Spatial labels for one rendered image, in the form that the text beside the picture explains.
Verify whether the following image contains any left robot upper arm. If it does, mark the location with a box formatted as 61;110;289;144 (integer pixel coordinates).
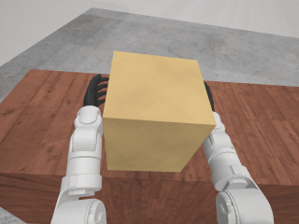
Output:
51;198;107;224

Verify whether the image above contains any robot left forearm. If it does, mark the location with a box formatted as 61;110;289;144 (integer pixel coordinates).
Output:
50;105;104;224

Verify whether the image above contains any robot left hand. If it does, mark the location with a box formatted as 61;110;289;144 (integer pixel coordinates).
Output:
82;74;109;107

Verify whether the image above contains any right robot upper arm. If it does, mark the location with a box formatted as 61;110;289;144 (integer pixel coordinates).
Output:
216;188;275;224

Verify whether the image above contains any pedestal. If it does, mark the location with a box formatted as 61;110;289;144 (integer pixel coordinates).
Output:
0;69;299;224

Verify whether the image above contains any carton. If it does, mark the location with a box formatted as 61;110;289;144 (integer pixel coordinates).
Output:
102;50;217;173

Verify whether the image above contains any robot right forearm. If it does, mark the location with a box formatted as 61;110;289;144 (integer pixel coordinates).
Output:
203;111;274;222

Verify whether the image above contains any robot right hand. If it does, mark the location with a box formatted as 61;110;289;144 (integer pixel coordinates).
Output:
204;81;215;112

